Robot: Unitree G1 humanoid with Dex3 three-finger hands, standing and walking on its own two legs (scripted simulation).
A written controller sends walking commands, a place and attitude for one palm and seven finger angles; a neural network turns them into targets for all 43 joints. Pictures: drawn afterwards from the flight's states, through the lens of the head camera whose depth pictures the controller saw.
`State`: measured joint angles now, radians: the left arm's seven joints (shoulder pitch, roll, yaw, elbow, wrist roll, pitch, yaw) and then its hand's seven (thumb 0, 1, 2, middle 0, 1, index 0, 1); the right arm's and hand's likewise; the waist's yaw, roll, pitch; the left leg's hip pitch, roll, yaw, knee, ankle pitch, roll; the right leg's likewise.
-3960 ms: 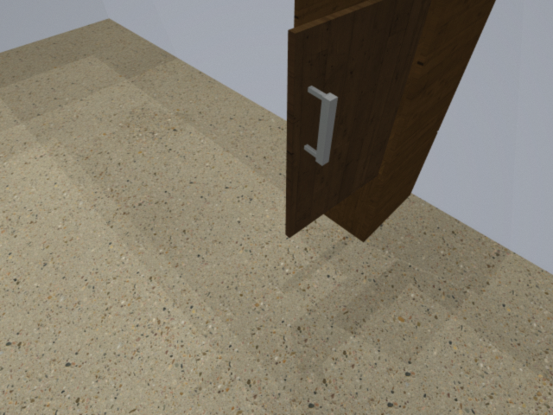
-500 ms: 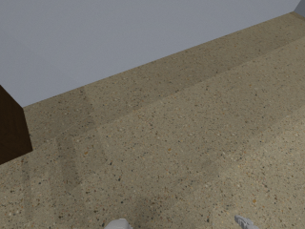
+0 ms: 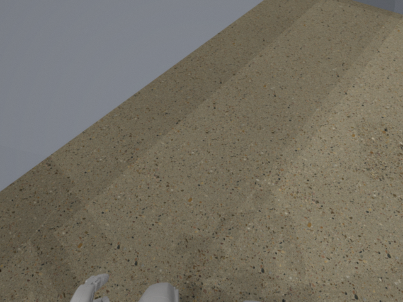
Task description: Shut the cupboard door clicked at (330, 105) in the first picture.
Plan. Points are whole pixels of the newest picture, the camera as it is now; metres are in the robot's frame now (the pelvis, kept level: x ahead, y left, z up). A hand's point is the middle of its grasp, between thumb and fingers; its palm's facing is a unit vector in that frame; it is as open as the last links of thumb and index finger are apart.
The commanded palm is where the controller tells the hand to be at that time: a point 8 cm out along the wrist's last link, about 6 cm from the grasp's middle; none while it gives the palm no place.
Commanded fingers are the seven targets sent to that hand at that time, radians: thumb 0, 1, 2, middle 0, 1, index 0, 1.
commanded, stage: walk around to get in front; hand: left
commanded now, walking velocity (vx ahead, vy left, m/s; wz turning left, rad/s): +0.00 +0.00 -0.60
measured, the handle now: out of the picture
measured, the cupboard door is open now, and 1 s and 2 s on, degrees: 84 84 84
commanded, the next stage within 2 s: walk to a spot facing it in 1.56 s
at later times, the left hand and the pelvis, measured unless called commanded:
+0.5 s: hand (132, 250) +0.24 +0.19 -0.16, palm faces -0.29 -0.95 -0.16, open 7.4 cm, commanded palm none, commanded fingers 0.00 0.90 0.90 -0.20 -0.30 -0.20 -0.30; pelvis +0.09 +0.02 +0.02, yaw -18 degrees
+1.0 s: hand (215, 182) +0.42 -0.01 -0.15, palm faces -0.53 -0.82 -0.22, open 7.1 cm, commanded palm none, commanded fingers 0.00 0.90 0.90 -0.20 -0.30 -0.20 -0.30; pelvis +0.24 -0.13 +0.01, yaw -33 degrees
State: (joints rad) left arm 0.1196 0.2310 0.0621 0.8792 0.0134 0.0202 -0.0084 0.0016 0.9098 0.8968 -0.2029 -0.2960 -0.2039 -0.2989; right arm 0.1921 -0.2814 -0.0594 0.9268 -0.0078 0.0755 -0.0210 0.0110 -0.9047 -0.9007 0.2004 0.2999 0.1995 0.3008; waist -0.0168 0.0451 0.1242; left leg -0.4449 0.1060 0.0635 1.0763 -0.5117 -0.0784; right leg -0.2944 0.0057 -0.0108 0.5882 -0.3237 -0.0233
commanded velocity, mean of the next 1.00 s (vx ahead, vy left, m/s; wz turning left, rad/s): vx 0.31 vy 0.00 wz -0.50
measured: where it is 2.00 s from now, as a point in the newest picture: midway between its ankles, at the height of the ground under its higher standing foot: (287, 204)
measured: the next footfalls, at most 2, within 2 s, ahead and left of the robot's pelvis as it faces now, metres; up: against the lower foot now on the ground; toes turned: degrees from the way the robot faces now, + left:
left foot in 0.28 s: +0.10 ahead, +0.13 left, +0.00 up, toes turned -6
right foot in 0.74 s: +0.24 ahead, -0.18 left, +0.00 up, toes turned -34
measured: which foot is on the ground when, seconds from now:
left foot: up 0.00-0.26, down 0.28-0.74, up 0.76-1.00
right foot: down 0.00-0.28, up 0.30-0.72, down 0.74-1.00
